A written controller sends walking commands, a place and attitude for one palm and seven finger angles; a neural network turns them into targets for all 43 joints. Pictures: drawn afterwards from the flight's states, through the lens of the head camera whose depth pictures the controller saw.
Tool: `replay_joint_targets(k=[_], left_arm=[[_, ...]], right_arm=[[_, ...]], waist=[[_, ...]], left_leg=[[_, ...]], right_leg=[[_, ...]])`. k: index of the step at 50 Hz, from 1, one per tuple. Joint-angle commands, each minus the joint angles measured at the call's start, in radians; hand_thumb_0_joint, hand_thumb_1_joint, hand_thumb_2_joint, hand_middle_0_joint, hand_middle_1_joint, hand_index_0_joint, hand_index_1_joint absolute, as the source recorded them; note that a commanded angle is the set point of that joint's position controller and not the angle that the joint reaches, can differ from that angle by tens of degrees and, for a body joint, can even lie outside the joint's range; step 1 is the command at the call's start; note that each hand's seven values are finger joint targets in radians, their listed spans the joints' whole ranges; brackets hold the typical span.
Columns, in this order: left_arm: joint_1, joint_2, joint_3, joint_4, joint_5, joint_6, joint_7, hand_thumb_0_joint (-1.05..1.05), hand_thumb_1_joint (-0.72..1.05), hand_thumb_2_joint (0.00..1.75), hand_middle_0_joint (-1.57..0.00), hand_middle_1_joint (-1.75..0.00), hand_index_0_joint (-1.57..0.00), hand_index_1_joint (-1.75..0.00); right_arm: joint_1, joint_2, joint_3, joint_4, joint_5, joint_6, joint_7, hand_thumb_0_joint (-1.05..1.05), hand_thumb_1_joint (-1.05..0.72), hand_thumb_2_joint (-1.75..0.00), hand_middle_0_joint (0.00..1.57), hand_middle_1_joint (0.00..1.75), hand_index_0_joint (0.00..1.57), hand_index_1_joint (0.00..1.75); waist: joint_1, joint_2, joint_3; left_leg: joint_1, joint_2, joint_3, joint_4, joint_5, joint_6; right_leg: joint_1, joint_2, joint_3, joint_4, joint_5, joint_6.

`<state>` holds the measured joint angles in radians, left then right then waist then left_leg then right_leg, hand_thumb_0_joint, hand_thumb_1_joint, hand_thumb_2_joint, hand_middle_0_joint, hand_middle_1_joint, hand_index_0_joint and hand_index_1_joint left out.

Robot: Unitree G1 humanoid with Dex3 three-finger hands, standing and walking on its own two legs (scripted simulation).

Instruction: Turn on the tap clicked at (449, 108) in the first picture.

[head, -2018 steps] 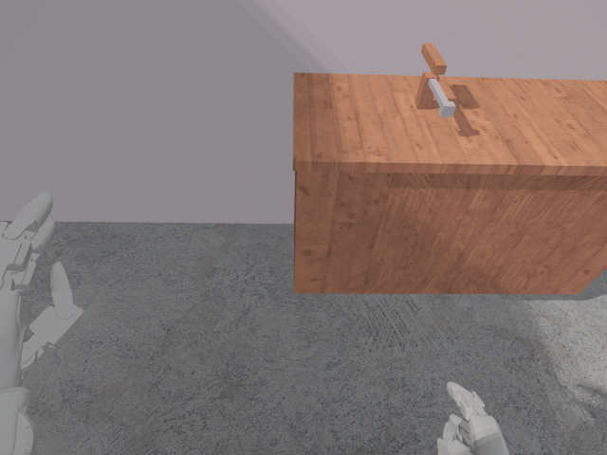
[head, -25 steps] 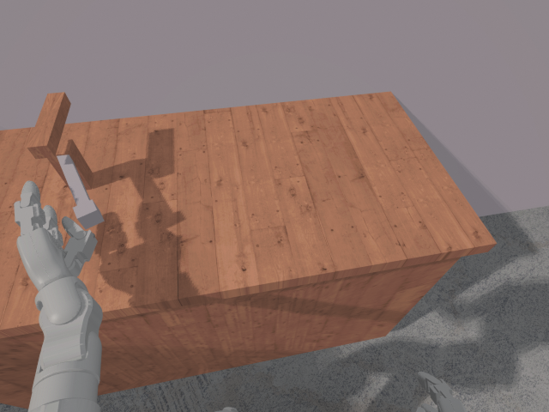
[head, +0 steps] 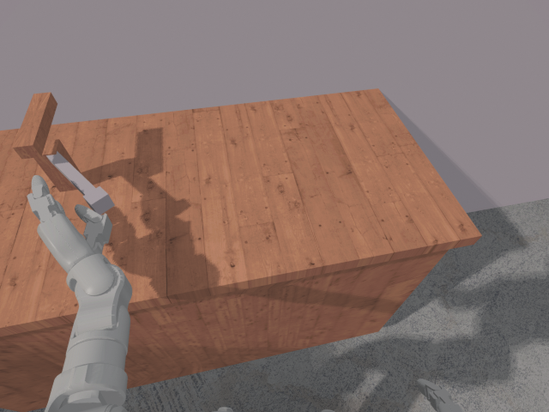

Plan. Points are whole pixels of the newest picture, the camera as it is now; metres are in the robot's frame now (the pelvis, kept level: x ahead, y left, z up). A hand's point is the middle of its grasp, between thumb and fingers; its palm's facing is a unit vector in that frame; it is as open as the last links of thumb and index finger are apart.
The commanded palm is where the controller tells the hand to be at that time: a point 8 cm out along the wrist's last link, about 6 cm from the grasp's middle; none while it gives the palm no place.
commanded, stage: push the lever round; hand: left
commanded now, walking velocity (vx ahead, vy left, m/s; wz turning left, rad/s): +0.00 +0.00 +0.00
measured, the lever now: (99, 201) +0.41 +0.29 +0.07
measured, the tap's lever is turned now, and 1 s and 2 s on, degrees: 36 66 70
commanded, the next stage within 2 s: lift the hand up off the lever in 1.10 s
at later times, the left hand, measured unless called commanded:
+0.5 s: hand (126, 203) +0.41 +0.25 +0.06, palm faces +0.79 -0.60 -0.05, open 7.8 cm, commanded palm +0.36 +0.26 +0.06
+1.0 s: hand (154, 182) +0.45 +0.21 +0.06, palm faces +0.81 -0.58 -0.08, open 7.5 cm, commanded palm +0.39 +0.22 +0.06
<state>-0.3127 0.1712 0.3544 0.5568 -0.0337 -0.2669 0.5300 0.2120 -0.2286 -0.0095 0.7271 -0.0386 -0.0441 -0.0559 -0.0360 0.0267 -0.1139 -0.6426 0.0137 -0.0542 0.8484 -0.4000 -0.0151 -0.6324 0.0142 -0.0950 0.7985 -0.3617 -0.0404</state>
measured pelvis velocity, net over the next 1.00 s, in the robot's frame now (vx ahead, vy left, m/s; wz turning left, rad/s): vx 0.01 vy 0.00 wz -0.01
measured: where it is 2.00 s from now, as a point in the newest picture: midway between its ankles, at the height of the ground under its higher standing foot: outside the picture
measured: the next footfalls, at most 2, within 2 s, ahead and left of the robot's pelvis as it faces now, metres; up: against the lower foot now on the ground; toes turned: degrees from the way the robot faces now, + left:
none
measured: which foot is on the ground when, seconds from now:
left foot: down 0.00-1.00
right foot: down 0.00-1.00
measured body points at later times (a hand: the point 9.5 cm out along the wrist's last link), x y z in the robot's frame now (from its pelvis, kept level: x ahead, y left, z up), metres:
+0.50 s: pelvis +0.01 +0.00 +0.00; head +0.05 +0.01 +0.45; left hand +0.36 +0.27 +0.07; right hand +0.11 -0.25 -0.12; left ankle +0.01 +0.13 -0.70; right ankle +0.02 -0.10 -0.70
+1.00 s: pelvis +0.01 +0.00 -0.01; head +0.07 +0.00 +0.44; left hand +0.40 +0.24 +0.07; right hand +0.09 -0.25 -0.14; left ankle +0.01 +0.13 -0.70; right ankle +0.02 -0.10 -0.70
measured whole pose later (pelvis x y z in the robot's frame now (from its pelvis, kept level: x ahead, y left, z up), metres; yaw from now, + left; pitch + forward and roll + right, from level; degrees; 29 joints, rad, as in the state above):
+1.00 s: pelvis +0.01 +0.00 -0.01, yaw -1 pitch +15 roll -1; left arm -0.66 0.10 0.40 0.88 0.12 -0.25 0.86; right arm 0.24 -0.19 -0.04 0.79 -0.11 0.00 0.02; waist -0.08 0.02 -0.15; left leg -0.72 0.01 -0.05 0.87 -0.42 -0.02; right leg -0.72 0.01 -0.09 0.83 -0.38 -0.04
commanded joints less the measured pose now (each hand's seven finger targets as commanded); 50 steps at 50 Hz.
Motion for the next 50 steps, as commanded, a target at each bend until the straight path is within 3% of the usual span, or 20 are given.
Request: replay_joint_targets(k=[1, 5, 7, 11, 12, 13, 17, 18, 22, 26, 27, 28, 32, 35, 37, 39, 42, 45, 47, 50], left_arm=[[-0.333, 0.159, -0.024, -0.211, 0.044, -0.065, 0.041, 0.0, 0.9, 0.9, -0.15, -0.15, -0.15, -0.15], [-0.375, 0.161, -0.009, -0.165, 0.054, -0.056, 0.08, 0.0, 0.9, 0.9, -0.15, -0.15, -0.15, -0.15], [-0.377, 0.185, 0.021, -0.158, 0.068, -0.055, 0.099, 0.0, 0.9, 0.9, -0.15, -0.15, -0.15, -0.15], [-0.411, 0.14, -0.019, -0.14, 0.089, -0.052, 0.132, 0.0, 0.9, 0.9, -0.15, -0.15, -0.15, -0.15], [-0.397, 0.174, 0.026, -0.132, 0.094, -0.05, 0.144, 0.0, 0.9, 0.9, -0.15, -0.15, -0.15, -0.15], [-0.418, 0.129, -0.018, -0.143, 0.095, -0.05, 0.148, 0.0, 0.9, 0.9, -0.15, -0.15, -0.15, -0.15], [-0.429, 0.15, 0.019, -0.106, 0.103, -0.042, 0.176, 0.0, 0.9, 0.9, -0.15, -0.15, -0.15, -0.15], [-0.459, 0.11, -0.02, -0.108, 0.102, -0.042, 0.179, 0.0, 0.9, 0.9, -0.15, -0.15, -0.15, -0.15], [-0.456, 0.144, 0.028, -0.076, 0.116, -0.041, 0.206, 0.0, 0.9, 0.9, -0.15, -0.15, -0.15, -0.15], [-0.537, 0.092, -0.028, -0.068, 0.131, -0.047, 0.223, 0.0, 0.9, 0.9, -0.15, -0.15, -0.15, -0.15], [-0.532, 0.112, 0.003, -0.066, 0.136, -0.048, 0.232, 0.0, 0.9, 0.9, -0.15, -0.15, -0.15, -0.15], [-0.579, 0.07, -0.048, -0.081, 0.141, -0.052, 0.233, 0.0, 0.9, 0.9, -0.15, -0.15, -0.15, -0.15], [-0.602, 0.067, -0.026, -0.027, 0.145, -0.049, 0.262, 0.0, 0.9, 0.9, -0.15, -0.15, -0.15, -0.15], [-0.654, 0.008, -0.082, 0.008, 0.156, -0.044, 0.276, 0.0, 0.9, 0.9, -0.15, -0.15, -0.15, -0.15], [-0.671, 0.053, -0.036, 0.052, 0.169, -0.039, 0.29, 0.0, 0.9, 0.9, -0.15, -0.15, -0.15, -0.15], [-0.716, 0.019, -0.069, 0.059, 0.176, -0.042, 0.298, 0.0, 0.9, 0.9, -0.15, -0.15, -0.15, -0.15], [-0.737, 0.067, -0.013, 0.098, 0.19, -0.042, 0.317, 0.0, 0.9, 0.9, -0.15, -0.15, -0.15, -0.15], [-0.746, 0.041, -0.031, 0.116, 0.19, -0.039, 0.325, 0.0, 0.9, 0.9, -0.15, -0.15, -0.15, -0.15], [-0.74, 0.101, 0.033, 0.147, 0.2, -0.035, 0.334, 0.0, 0.9, 0.9, -0.15, -0.15, -0.15, -0.15], [-0.761, 0.08, 0.009, 0.128, 0.203, -0.04, 0.335, 0.0, 0.9, 0.9, -0.15, -0.15, -0.15, -0.15]], right_arm=[[-0.024, -0.134, -0.047, -0.118, -0.003, -0.041, 0.0, 0.0, -0.9, -0.9, 0.2, 0.3, 0.2, 0.3], [-0.019, -0.135, -0.05, -0.112, -0.005, -0.033, 0.003, 0.0, -0.9, -0.9, 0.2, 0.3, 0.2, 0.3], [-0.016, -0.137, -0.055, -0.103, -0.007, -0.028, 0.002, 0.0, -0.9, -0.9, 0.2, 0.3, 0.2, 0.3], [-0.011, -0.128, -0.054, -0.099, -0.014, -0.026, 0.012, 0.0, -0.9, -0.9, 0.2, 0.3, 0.2, 0.3], [-0.011, -0.131, -0.058, -0.094, -0.015, -0.021, 0.011, 0.0, -0.9, -0.9, 0.2, 0.3, 0.2, 0.3], [-0.009, -0.126, -0.056, -0.101, -0.016, -0.02, 0.017, 0.0, -0.9, -0.9, 0.2, 0.3, 0.2, 0.3], [-0.006, -0.127, -0.062, -0.089, -0.018, -0.013, 0.018, 0.0, -0.9, -0.9, 0.2, 0.3, 0.2, 0.3], [-0.005, -0.123, -0.06, -0.093, -0.02, -0.013, 0.022, 0.0, -0.9, -0.9, 0.2, 0.3, 0.2, 0.3], [0.0, -0.124, -0.066, -0.08, -0.027, -0.008, 0.026, 0.0, -0.9, -0.9, 0.2, 0.3, 0.2, 0.3], [0.004, -0.118, -0.066, -0.074, -0.031, -0.008, 0.035, 0.0, -0.9, -0.9, 0.2, 0.3, 0.2, 0.3], [0.004, -0.121, -0.069, -0.068, -0.034, -0.007, 0.034, 0.0, -0.9, -0.9, 0.2, 0.3, 0.2, 0.3], [0.004, -0.115, -0.067, -0.068, -0.035, -0.007, 0.039, 0.0, -0.9, -0.9, 0.2, 0.3, 0.2, 0.3], [0.009, -0.118, -0.071, -0.048, -0.043, -0.008, 0.045, 0.0, -0.9, -0.9, 0.2, 0.3, 0.2, 0.3], [0.009, -0.114, -0.071, -0.045, -0.047, -0.01, 0.055, 0.0, -0.9, -0.9, 0.2, 0.3, 0.2, 0.3], [0.014, -0.12, -0.072, -0.03, -0.05, -0.005, 0.053, 0.0, -0.9, -0.9, 0.2, 0.3, 0.2, 0.3], [0.02, -0.114, -0.072, -0.035, -0.053, -0.004, 0.059, 0.0, -0.9, -0.9, 0.2, 0.3, 0.2, 0.3], [0.033, -0.119, -0.075, -0.02, -0.059, 0.001, 0.061, 0.0, -0.9, -0.9, 0.2, 0.3, 0.2, 0.3], [0.043, -0.112, -0.074, -0.03, -0.064, 0.005, 0.071, 0.0, -0.9, -0.9, 0.2, 0.3, 0.2, 0.3], [0.053, -0.118, -0.077, -0.022, -0.066, 0.012, 0.069, 0.0, -0.9, -0.9, 0.2, 0.3, 0.2, 0.3], [0.065, -0.112, -0.078, -0.034, -0.066, 0.017, 0.075, 0.0, -0.9, -0.9, 0.2, 0.3, 0.2, 0.3]], waist=[[-0.005, 0.024, -0.299], [-0.013, -0.036, -0.282], [-0.005, -0.019, -0.291], [-0.011, 0.012, -0.294], [0.001, 0.017, -0.298], [-0.01, 0.008, -0.309], [-0.007, -0.009, -0.302], [-0.018, -0.011, -0.303], [-0.007, -0.005, -0.314], [-0.027, 0.011, -0.313], [-0.016, 0.035, -0.322], [-0.037, 0.042, -0.328], [-0.029, 0.035, -0.328], [-0.047, 0.012, -0.333], [-0.043, 0.014, -0.322], [-0.053, 0.01, -0.347], [-0.045, 0.016, -0.367], [-0.052, -0.008, -0.391], [-0.043, -0.011, -0.39], [-0.05, -0.018, -0.421]], left_leg=[[0.109, -0.024, 0.011, -0.105, 0.217, 0.025], [0.084, -0.024, 0.013, -0.107, 0.199, 0.029], [0.086, -0.024, 0.013, -0.107, 0.207, 0.028], [0.097, -0.023, 0.021, -0.105, 0.225, 0.026], [0.095, -0.022, 0.015, -0.108, 0.236, 0.024], [0.105, -0.023, 0.02, -0.105, 0.247, 0.025], [0.093, -0.02, 0.02, -0.104, 0.252, 0.023], [0.099, -0.021, 0.024, -0.103, 0.253, 0.025], [0.094, -0.019, 0.022, -0.099, 0.264, 0.022], [0.106, -0.016, 0.025, -0.094, 0.273, 0.019], [0.112, -0.016, 0.019, -0.097, 0.28, 0.016], [0.134, -0.013, 0.018, -0.091, 0.299, 0.014], [0.128, -0.01, 0.007, -0.091, 0.297, 0.004], [0.131, -0.009, 0.006, -0.086, 0.291, 0.002], [0.114, -0.008, -0.002, -0.091, 0.269, -0.002], [0.124, -0.009, 0.005, -0.084, 0.28, 0.0], [0.119, -0.009, 0.001, -0.077, 0.3, -0.005], [0.105, -0.013, 0.019, -0.06, 0.323, 0.005], [0.083, -0.013, 0.019, -0.059, 0.317, 0.007], [0.092, -0.012, 0.029, -0.054, 0.335, 0.011]], right_leg=[[0.194, -0.011, 0.071, -0.11, 0.217, 0.016], [0.202, -0.013, 0.074, -0.121, 0.207, 0.022], [0.209, -0.012, 0.078, -0.119, 0.211, 0.02], [0.198, -0.013, 0.076, -0.116, 0.229, 0.017], [0.206, -0.011, 0.073, -0.113, 0.233, 0.014], [0.208, -0.013, 0.07, -0.109, 0.247, 0.017], [0.214, -0.012, 0.071, -0.113, 0.254, 0.017], [0.207, -0.014, 0.069, -0.112, 0.258, 0.02], [0.211, -0.012, 0.068, -0.11, 0.263, 0.017], [0.188, -0.014, 0.062, -0.105, 0.266, 0.015], [0.183, -0.011, 0.057, -0.099, 0.258, 0.011], [0.167, -0.011, 0.052, -0.093, 0.268, 0.012], [0.144, -0.006, 0.042, -0.086, 0.239, 0.008], [0.118, -0.005, 0.034, -0.081, 0.222, 0.009], [0.106, -0.004, 0.034, -0.081, 0.194, 0.008], [0.102, -0.005, 0.032, -0.074, 0.203, 0.009], [0.102, -0.003, 0.032, -0.068, 0.217, 0.008], [0.125, -0.004, 0.037, -0.063, 0.266, 0.013], [0.134, -0.003, 0.041, -0.062, 0.273, 0.014], [0.157, -0.006, 0.045, -0.062, 0.306, 0.017]])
